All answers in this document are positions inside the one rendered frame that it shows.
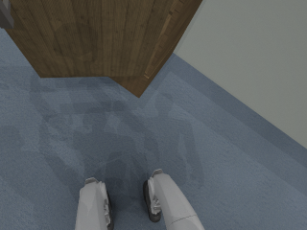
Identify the robot left thigh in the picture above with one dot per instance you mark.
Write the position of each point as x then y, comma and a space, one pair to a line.
91, 207

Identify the cupboard door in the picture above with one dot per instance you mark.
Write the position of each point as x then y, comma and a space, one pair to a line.
88, 38

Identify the handle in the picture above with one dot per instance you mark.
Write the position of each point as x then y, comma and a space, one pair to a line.
6, 20

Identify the robot thigh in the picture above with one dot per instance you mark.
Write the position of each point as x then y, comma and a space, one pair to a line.
177, 211
91, 207

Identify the robot right thigh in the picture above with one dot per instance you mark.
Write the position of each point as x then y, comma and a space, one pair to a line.
177, 211

